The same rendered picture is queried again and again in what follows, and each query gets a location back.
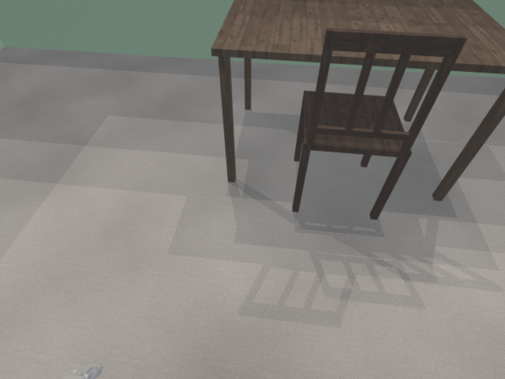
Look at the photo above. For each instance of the table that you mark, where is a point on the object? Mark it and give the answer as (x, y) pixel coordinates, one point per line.
(294, 30)

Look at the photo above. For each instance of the chair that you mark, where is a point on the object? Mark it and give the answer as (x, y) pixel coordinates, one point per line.
(364, 124)

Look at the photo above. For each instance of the left robot hand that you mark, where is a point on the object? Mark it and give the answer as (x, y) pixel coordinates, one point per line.
(91, 371)

